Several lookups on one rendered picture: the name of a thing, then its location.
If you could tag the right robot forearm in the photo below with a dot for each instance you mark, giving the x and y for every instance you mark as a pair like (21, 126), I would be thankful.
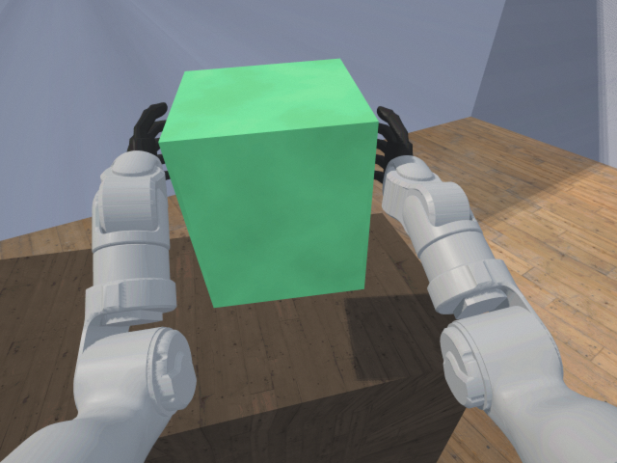
(465, 278)

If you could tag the left robot forearm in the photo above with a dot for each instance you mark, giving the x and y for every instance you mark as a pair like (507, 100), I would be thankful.
(130, 243)

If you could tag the left robot hand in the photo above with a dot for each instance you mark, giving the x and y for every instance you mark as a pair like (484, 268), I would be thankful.
(146, 130)

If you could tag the right robot upper arm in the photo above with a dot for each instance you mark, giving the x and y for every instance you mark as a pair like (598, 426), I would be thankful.
(504, 363)

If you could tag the left robot upper arm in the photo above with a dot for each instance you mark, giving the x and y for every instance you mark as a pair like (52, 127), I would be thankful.
(127, 388)

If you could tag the carton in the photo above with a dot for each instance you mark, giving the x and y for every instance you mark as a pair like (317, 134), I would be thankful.
(273, 169)

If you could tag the pedestal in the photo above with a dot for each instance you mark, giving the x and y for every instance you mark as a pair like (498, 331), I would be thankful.
(347, 377)

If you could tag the right robot hand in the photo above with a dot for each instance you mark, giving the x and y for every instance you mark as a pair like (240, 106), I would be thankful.
(397, 140)

